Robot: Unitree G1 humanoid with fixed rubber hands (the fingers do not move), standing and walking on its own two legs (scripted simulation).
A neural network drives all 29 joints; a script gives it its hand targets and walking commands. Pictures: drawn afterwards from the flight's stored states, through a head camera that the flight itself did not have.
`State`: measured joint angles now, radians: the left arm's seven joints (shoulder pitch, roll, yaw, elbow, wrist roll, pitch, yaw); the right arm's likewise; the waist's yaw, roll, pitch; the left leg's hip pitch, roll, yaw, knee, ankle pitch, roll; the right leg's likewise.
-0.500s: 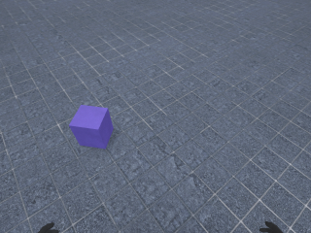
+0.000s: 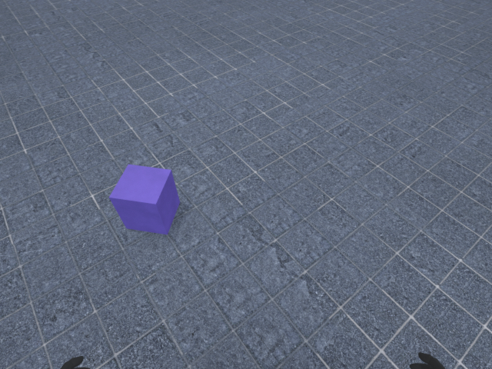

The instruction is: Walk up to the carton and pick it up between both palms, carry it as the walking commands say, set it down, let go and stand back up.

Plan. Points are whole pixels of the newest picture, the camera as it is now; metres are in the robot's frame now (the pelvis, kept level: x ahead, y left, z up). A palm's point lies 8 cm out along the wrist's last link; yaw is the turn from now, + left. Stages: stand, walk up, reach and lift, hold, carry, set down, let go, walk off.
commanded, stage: walk up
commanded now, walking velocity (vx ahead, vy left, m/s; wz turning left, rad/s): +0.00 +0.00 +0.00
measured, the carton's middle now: (148, 200) +0.92 +0.47 -0.66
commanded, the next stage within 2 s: none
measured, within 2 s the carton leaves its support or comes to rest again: neither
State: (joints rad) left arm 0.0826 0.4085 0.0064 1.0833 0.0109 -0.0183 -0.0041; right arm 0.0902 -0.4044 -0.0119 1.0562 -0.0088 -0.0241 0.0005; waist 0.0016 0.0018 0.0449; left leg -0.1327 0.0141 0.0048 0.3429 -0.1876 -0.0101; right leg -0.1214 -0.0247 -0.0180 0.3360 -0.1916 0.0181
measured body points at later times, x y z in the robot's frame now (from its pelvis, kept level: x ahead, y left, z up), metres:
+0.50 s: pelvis +0.05 +0.07 -0.01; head +0.08 +0.07 +0.44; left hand +0.01 +0.37 -0.14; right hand +0.22 -0.19 -0.13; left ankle +0.12 +0.27 -0.70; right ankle -0.01 -0.13 -0.75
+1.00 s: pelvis +0.29 +0.16 -0.01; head +0.31 +0.16 +0.44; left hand +0.40 +0.44 -0.12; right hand +0.28 -0.10 -0.15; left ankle +0.13 +0.27 -0.75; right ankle +0.45 +0.07 -0.72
